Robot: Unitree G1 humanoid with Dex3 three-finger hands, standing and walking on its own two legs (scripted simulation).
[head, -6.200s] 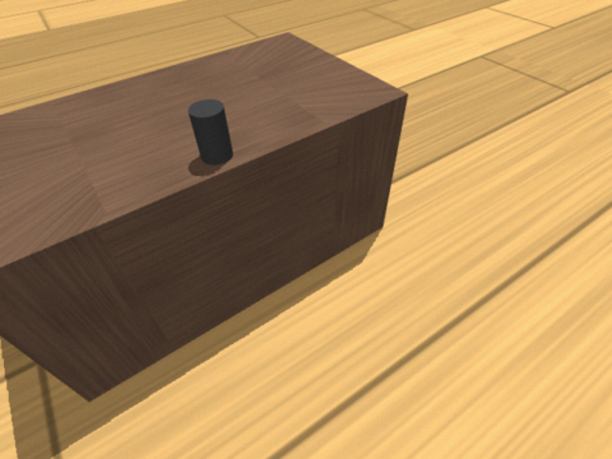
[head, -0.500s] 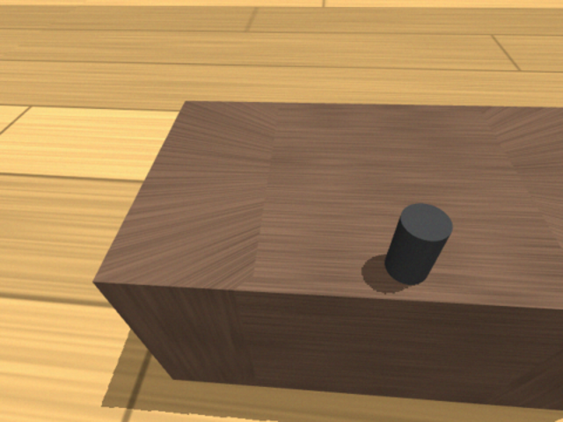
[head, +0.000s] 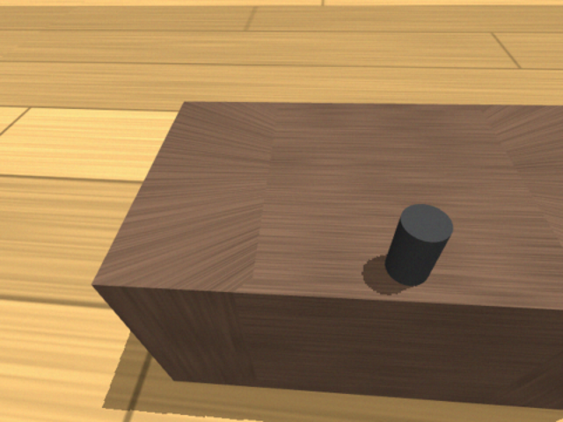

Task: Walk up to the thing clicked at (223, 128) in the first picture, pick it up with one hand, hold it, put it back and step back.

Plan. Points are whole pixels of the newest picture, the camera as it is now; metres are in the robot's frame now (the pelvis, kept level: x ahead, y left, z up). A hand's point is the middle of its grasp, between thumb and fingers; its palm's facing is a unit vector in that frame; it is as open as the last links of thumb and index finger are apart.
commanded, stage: stand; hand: right
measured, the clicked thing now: (415, 246) +0.45 -0.23 -0.06
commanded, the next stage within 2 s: rise first in 0.20 s
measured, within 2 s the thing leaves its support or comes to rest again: neither
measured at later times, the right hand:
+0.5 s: hand out of the picture +0.15 -0.24 -0.14, palm faces +0.19 +0.93 -0.31, open 10.0 cm
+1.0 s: hand (490, 401) +0.18 -0.26 -0.06, palm faces +0.31 +0.88 -0.35, open 17.2 cm
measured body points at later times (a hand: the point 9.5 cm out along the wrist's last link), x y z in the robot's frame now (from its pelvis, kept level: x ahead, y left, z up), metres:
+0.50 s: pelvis -0.01 +0.00 -0.01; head +0.03 +0.00 +0.44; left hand +0.15 +0.28 -0.12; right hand +0.14 -0.29 -0.12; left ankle -0.02 +0.14 -0.75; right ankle +0.01 -0.13 -0.75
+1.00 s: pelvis +0.01 +0.01 -0.01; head +0.02 +0.02 +0.44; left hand +0.18 +0.27 -0.09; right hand +0.16 -0.30 -0.03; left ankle -0.02 +0.14 -0.75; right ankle +0.01 -0.13 -0.75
